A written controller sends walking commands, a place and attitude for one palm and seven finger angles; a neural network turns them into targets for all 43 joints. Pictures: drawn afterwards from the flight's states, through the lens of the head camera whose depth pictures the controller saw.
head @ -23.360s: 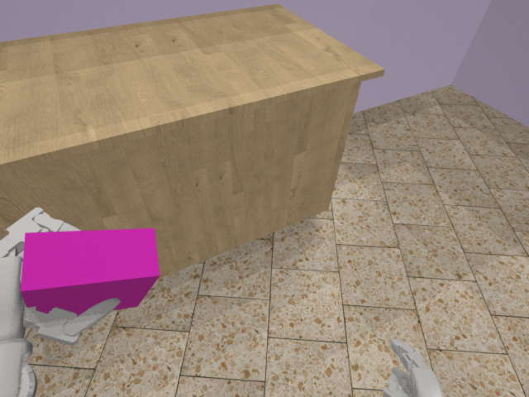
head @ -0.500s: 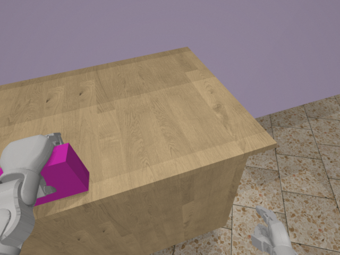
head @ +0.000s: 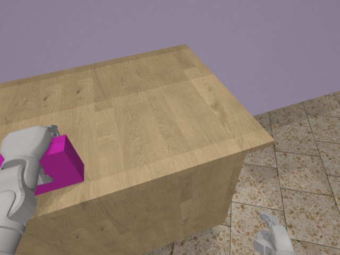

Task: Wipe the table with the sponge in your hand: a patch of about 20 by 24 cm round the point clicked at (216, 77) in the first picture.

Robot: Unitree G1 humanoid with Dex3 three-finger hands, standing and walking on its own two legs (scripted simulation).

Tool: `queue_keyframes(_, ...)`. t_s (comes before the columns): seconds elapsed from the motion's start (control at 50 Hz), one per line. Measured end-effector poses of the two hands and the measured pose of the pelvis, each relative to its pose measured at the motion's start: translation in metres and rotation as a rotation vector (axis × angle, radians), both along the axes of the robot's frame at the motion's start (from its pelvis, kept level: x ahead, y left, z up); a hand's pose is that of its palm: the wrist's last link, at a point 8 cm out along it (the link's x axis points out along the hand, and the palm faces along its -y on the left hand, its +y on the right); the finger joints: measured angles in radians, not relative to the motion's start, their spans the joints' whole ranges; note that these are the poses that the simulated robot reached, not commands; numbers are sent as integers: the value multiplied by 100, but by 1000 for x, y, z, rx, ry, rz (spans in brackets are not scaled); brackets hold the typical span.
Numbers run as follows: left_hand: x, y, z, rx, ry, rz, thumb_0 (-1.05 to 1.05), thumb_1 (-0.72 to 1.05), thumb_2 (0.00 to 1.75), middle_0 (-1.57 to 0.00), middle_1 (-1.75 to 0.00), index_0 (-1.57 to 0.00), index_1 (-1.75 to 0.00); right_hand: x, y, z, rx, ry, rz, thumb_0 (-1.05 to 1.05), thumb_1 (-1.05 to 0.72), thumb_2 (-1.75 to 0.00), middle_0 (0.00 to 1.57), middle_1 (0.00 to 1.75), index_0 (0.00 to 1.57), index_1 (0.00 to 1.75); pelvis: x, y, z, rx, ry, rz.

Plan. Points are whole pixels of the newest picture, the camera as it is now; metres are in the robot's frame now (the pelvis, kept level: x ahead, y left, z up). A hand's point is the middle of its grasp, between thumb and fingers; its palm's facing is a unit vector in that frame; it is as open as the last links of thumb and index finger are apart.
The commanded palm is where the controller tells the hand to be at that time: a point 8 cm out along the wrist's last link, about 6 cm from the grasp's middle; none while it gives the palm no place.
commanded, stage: wipe forward along the first lane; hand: left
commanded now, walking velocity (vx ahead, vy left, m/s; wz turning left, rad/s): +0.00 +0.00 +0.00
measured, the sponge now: (49, 171) +0.25 +0.35 +0.07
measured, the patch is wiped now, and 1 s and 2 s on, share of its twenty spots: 0.05 0.05 0.30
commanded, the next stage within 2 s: slide across to the middle lane in 1.36 s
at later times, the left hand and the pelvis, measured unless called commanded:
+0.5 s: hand (45, 142) +0.31 +0.37 +0.11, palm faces -0.08 +0.00 -1.00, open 10.0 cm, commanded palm +0.29 +0.37 +0.15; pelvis +0.00 +0.00 +0.00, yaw +0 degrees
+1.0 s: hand (46, 130) +0.35 +0.39 +0.11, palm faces -0.13 +0.01 -0.99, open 10.0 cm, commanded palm +0.34 +0.39 +0.14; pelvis +0.00 +0.01 -0.01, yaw -1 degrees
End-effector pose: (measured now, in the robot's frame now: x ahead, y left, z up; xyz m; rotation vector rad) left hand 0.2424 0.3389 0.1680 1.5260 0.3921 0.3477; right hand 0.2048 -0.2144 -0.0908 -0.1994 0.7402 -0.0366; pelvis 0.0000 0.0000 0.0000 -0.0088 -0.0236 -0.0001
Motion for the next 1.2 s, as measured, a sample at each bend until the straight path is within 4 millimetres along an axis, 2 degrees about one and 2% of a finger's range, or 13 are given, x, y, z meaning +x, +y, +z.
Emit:
queue_keyframes(0.14,19,8,0,1,32,5,0,-49,103,-76,-134,-76,-134,-15,-16,-7,-20,47,-37,1,-90,-90,20,30,20,30,1,-2,-1,-2,22,1)
queue_keyframes(0.36,34,15,-1,11,36,-10,1,-50,104,-77,-133,-76,-134,-42,-35,-20,-48,138,-92,1,-91,-90,20,30,20,30,1,-2,-3,-3,50,-2)
queue_keyframes(0.84,76,36,-2,25,81,-3,2,-53,108,-77,-132,-77,-134,-80,-38,-33,-51,250,-142,1,-91,-90,20,30,20,30,-3,3,-7,-9,112,-6)
queue_keyframes(1.2,109,56,-1,19,98,-9,2,-53,108,-78,-132,-77,-135,-109,-41,-36,-73,350,-198,0,-91,-90,20,30,20,30,3,12,-7,-15,155,-20)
